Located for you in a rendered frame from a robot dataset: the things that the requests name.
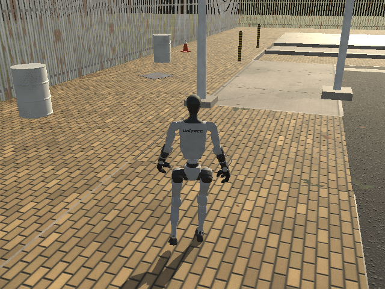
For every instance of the left robot hand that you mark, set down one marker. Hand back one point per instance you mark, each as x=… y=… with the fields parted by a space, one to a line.
x=159 y=167

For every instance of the robot left shin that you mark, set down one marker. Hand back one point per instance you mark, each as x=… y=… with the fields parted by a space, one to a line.
x=174 y=218

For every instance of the right robot forearm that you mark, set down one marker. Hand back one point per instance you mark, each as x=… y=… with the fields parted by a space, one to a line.
x=222 y=161

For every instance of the right robot hand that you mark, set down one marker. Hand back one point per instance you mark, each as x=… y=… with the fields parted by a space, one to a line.
x=224 y=174

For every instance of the robot right shin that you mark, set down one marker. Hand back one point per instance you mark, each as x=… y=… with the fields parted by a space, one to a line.
x=202 y=215

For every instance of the robot right upper arm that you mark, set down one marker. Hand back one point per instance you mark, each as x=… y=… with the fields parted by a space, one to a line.
x=214 y=137

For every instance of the robot left upper arm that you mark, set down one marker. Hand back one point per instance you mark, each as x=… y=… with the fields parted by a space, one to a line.
x=174 y=126

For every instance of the left robot forearm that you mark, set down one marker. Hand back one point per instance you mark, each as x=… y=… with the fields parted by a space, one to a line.
x=163 y=156

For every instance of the robot shin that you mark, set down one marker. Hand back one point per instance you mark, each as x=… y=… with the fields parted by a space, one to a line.
x=174 y=218
x=202 y=215

